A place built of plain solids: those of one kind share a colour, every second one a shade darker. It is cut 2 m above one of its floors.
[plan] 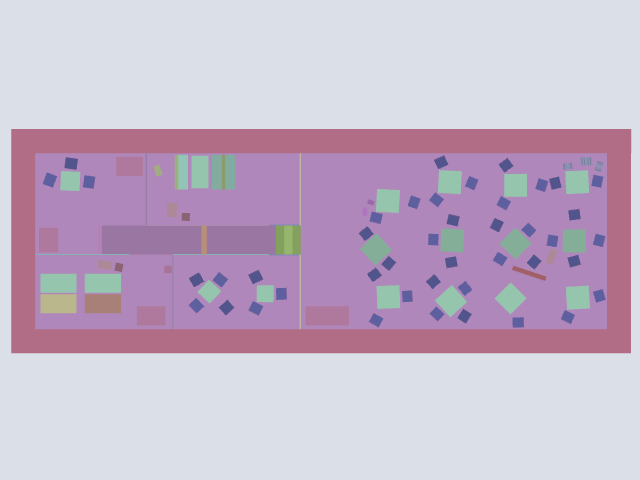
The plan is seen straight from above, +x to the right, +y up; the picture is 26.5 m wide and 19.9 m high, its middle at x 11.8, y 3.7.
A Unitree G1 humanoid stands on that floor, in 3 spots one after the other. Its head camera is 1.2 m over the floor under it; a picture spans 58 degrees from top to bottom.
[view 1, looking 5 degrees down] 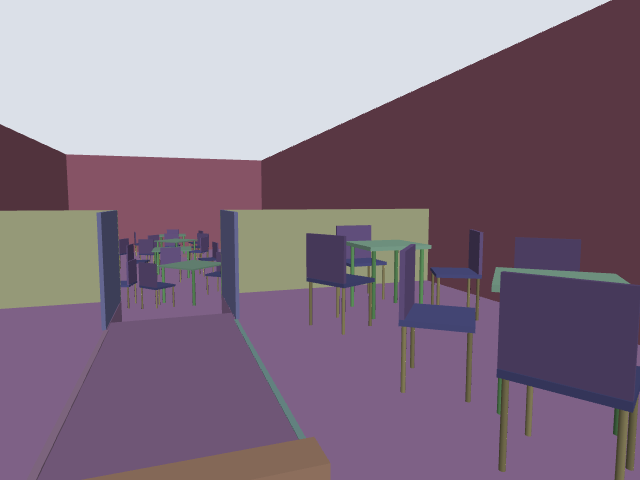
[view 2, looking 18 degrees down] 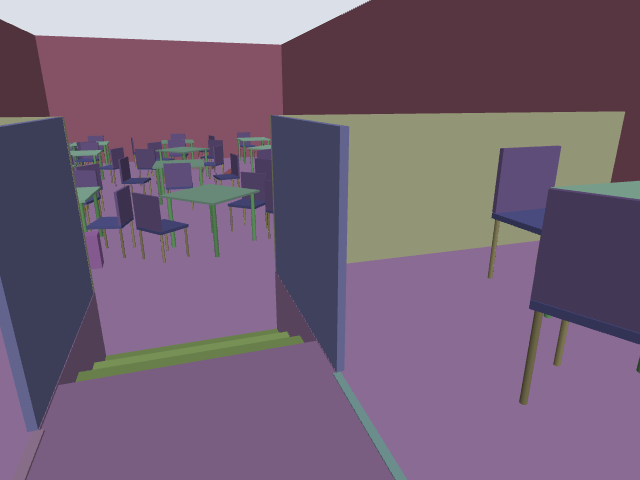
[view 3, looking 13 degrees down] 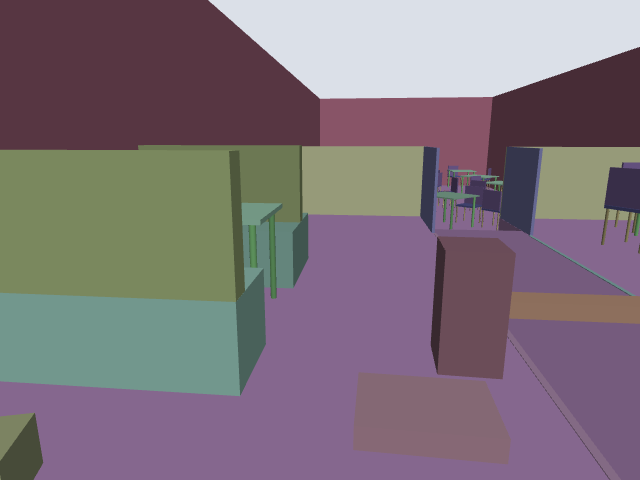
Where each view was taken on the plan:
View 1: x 5.29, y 3.70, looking -19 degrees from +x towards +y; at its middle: chair_back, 4.04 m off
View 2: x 8.08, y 3.70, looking -18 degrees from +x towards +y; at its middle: rail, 2.05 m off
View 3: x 3.98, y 5.22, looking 6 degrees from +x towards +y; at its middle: floor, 5.31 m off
